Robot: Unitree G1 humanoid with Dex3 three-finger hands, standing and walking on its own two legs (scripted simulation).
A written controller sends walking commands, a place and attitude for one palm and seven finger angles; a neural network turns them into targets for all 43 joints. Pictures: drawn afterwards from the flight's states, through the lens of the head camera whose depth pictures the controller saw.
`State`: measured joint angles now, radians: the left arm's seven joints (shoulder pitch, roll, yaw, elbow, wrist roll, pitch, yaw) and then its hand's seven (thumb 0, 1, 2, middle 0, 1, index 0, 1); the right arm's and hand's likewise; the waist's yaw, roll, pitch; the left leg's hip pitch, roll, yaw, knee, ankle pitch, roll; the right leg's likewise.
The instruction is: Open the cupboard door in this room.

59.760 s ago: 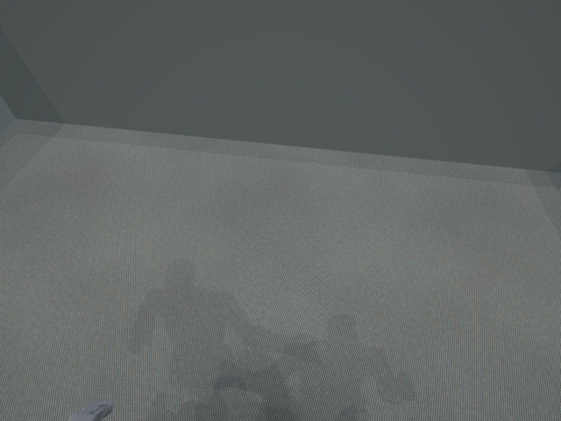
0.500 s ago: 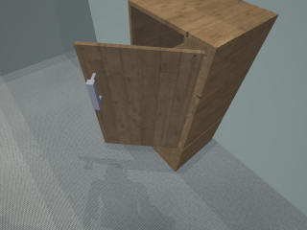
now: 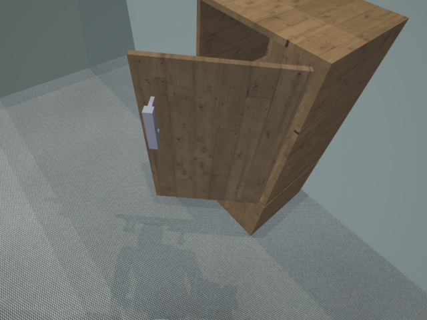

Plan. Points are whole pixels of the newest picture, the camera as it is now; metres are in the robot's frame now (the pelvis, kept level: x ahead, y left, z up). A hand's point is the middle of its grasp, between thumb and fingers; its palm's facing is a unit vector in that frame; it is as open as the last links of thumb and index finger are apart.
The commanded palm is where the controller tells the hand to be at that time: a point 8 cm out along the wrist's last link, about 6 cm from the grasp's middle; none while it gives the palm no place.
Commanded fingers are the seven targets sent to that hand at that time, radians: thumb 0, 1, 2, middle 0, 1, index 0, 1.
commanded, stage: come to a stop and stand still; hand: left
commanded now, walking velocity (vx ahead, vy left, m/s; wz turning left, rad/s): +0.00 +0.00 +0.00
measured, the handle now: (153, 123) +0.55 +0.20 +0.00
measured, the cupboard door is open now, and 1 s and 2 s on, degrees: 46 46 46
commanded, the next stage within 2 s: look again from close up in 1.00 s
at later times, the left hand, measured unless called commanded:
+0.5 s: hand out of the picture +0.02 +0.19 -0.16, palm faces +0.01 -0.98 -0.18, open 7.3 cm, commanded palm none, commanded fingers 0.00 0.90 0.90 -0.20 -0.30 -0.20 -0.30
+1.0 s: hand out of the picture -0.02 +0.20 -0.16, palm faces +0.01 -0.98 -0.19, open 7.4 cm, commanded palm none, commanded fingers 0.00 0.90 0.90 -0.20 -0.30 -0.20 -0.30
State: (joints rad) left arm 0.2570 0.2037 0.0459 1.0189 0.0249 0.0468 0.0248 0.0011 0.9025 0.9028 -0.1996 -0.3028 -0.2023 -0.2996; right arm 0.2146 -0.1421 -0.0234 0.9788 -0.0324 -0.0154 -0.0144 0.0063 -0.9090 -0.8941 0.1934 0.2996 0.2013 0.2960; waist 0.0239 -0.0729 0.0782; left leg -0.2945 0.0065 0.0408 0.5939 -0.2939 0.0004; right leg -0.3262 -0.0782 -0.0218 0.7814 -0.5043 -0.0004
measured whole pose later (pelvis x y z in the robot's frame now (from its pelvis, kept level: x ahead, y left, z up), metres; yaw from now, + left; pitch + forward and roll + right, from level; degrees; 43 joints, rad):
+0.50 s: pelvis +0.01 +0.02 +0.02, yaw +0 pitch -1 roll +0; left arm 0.25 0.17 0.00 1.10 0.02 0.00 0.02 0.00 0.91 0.90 -0.20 -0.30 -0.20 -0.30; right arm 0.27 -0.13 0.00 1.13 -0.02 -0.02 -0.02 0.01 -0.91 -0.89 0.19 0.30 0.20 0.30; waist 0.01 -0.03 0.05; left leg -0.19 -0.01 0.05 0.41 -0.21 0.02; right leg -0.17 -0.05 -0.02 0.44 -0.25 0.03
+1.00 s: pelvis -0.02 +0.03 +0.01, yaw +0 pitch -2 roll +0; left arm 0.33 0.17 -0.02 1.06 0.02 -0.01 0.03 0.00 0.90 0.90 -0.20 -0.30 -0.20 -0.30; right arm 0.27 -0.17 0.00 1.04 -0.02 -0.01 -0.01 0.01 -0.91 -0.89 0.19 0.30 0.20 0.30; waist 0.00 -0.01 0.01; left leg -0.23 -0.01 0.05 0.48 -0.21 0.03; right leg -0.20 -0.05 -0.02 0.49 -0.25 0.03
